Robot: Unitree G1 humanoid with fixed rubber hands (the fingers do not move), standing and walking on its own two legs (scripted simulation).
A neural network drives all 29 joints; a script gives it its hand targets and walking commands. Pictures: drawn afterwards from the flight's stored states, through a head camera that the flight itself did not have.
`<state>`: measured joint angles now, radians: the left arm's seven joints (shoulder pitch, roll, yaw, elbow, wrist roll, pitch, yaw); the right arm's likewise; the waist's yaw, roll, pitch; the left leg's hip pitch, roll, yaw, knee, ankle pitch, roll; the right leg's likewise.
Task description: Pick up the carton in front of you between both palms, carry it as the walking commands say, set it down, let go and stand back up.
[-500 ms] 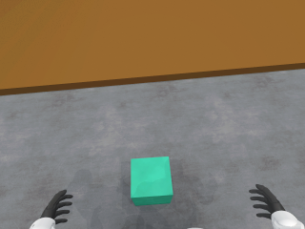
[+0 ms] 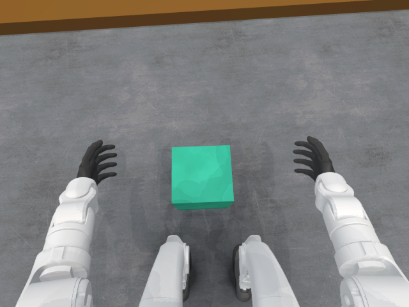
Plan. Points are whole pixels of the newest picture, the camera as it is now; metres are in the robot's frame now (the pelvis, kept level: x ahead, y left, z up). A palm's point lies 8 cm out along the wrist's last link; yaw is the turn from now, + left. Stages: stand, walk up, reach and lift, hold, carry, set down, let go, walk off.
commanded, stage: reach and lift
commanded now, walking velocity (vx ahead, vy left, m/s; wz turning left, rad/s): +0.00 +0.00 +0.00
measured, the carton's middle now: (202, 180) +0.44 +0.03 -0.56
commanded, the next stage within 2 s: none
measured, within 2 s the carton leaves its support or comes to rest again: neither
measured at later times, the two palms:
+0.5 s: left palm (126, 147) +0.45 +0.22 -0.19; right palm (276, 142) +0.46 -0.16 -0.19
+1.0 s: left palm (146, 174) +0.43 +0.22 -0.42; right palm (258, 170) +0.45 -0.16 -0.42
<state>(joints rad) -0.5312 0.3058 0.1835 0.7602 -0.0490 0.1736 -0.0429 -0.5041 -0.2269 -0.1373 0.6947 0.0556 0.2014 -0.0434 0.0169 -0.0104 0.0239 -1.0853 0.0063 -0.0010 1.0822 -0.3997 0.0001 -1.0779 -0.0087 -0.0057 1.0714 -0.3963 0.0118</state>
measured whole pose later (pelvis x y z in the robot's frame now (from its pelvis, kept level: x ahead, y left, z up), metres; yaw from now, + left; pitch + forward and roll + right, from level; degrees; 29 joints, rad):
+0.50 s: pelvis -0.03 +0.01 -0.07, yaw -1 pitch +46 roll -1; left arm -1.06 0.24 0.34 0.98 0.03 0.05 0.01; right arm -1.07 -0.19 -0.31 0.97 -0.05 0.07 -0.07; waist 0.03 -0.02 -0.10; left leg -1.71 0.00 0.01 1.26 -0.36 0.01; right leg -1.71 -0.01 0.01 1.25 -0.35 0.02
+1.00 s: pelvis -0.06 -0.01 -0.27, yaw -1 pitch +43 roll -1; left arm -1.19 0.37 0.14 1.02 -0.22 0.04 0.06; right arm -1.19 -0.27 -0.11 0.95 0.18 0.07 -0.16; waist 0.04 -0.02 0.13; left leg -2.23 0.01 -0.02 2.00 -0.52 -0.01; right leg -2.23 0.01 0.00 1.99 -0.51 0.01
